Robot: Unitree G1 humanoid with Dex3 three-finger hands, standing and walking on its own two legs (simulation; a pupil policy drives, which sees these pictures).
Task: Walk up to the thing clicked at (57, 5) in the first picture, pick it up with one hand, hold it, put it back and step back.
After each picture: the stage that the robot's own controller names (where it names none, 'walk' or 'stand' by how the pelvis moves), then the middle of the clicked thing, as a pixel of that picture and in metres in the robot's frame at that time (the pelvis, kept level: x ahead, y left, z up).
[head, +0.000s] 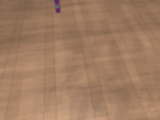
stand; (57, 4) +2.13 +0.40 -0.66
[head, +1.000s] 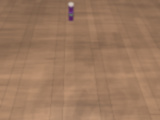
walk; (71, 12) +2.02 +0.19 -0.63
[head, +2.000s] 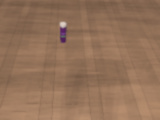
walk; (63, 32) +1.44 +0.20 -0.64
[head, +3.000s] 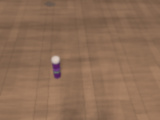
walk; (56, 67) +0.94 +0.23 -0.65
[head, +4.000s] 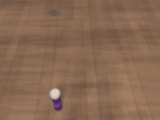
walk; (56, 100) +0.59 +0.21 -0.64
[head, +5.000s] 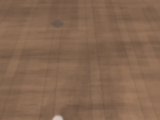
stand; out of the picture +0.41 +0.19 -0.63
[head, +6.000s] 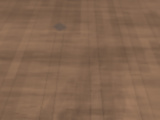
stand; out of the picture +0.40 +0.19 -0.65
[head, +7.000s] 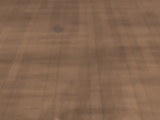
stand; out of the picture +0.41 +0.20 -0.66
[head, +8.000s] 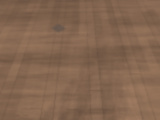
stand; out of the picture +0.40 +0.21 -0.66
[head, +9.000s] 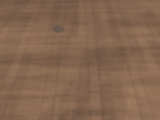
stand; out of the picture +0.39 +0.21 -0.66
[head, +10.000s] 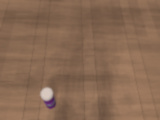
go down; (49, 99) +0.44 +0.19 -0.55
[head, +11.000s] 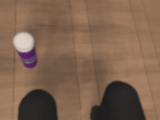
go down; (27, 53) +0.50 +0.20 -0.27
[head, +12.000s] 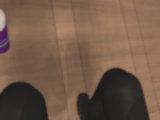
close in; out of the picture +0.50 +0.22 -0.20
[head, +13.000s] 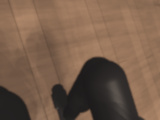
close; out of the picture +0.49 +0.25 -0.17
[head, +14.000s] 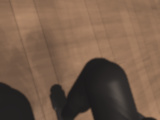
lift; out of the picture +0.45 +0.24 -0.17
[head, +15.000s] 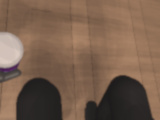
lift; (6, 58) +0.37 +0.24 -0.08
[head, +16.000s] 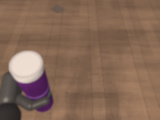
hold; (36, 87) +0.31 +0.16 +0.07
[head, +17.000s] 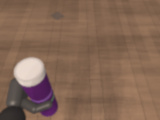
hold; (40, 92) +0.31 +0.15 +0.05
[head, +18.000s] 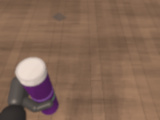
crouch; (42, 91) +0.31 +0.15 +0.05
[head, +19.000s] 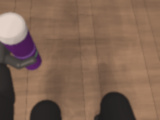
crouch; (23, 48) +0.45 +0.17 -0.03
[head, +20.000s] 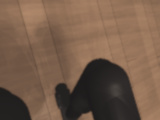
lower; out of the picture +0.47 +0.24 -0.18
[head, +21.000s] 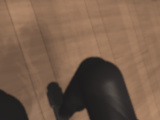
lower; out of the picture +0.48 +0.25 -0.18
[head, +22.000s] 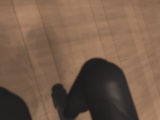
lower; out of the picture +0.47 +0.24 -0.17
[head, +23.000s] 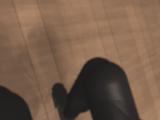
lower; out of the picture +0.46 +0.25 -0.17
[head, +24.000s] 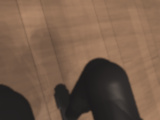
loosen; out of the picture +0.46 +0.23 -0.17
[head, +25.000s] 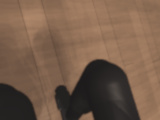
withdraw; out of the picture +0.46 +0.22 -0.18
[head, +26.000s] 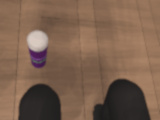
walk; (38, 52) +0.48 +0.17 -0.24
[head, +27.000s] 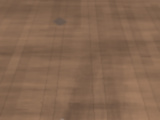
stand; out of the picture +0.39 +0.14 -0.59
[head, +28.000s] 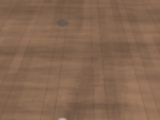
stand; out of the picture +0.40 +0.14 -0.60
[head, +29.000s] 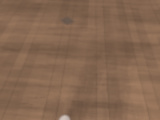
stand; out of the picture +0.41 +0.14 -0.61
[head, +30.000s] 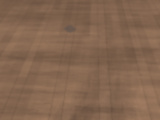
walk; out of the picture +0.42 +0.15 -0.65
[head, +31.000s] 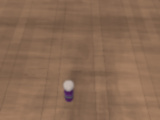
walk; (68, 92) +0.57 +0.10 -0.63
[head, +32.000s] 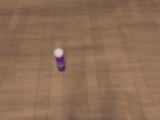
walk; (60, 61) +0.86 +0.23 -0.62
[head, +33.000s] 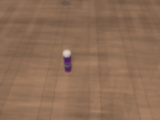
stand; (67, 61) +1.05 +0.17 -0.64
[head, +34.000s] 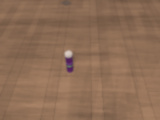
stand; (69, 62) +1.05 +0.17 -0.66
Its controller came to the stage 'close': yes
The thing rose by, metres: 0.69
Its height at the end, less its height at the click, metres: +0.00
